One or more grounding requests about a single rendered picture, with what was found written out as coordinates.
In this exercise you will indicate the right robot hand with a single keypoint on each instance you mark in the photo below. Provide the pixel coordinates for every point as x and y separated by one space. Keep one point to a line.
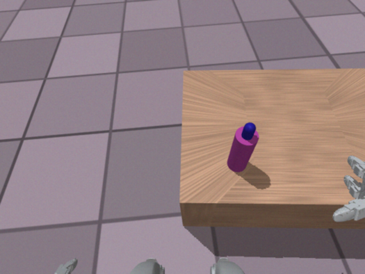
355 209

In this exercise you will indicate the left robot hand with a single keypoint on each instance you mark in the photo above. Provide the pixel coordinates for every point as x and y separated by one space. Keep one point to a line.
67 268

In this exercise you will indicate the bottle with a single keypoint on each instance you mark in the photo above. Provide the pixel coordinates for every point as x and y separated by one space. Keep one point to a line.
243 145

